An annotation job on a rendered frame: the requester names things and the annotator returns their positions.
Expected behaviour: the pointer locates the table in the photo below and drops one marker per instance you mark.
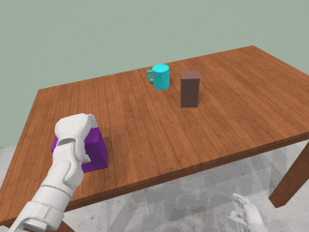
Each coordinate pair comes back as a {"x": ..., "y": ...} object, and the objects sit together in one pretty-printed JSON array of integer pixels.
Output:
[{"x": 249, "y": 103}]

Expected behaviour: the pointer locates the robot right hand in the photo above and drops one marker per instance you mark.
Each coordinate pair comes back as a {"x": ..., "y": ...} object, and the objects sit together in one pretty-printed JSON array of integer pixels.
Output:
[{"x": 251, "y": 215}]

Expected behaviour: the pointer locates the robot left hand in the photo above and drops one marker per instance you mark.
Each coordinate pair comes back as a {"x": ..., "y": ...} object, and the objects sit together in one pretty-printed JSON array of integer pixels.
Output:
[{"x": 78, "y": 125}]

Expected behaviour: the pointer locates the sponge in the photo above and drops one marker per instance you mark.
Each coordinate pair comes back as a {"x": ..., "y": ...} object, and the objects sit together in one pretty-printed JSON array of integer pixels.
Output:
[{"x": 94, "y": 148}]

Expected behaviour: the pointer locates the robot left forearm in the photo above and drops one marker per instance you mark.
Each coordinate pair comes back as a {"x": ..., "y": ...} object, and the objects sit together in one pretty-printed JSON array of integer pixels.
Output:
[{"x": 46, "y": 209}]

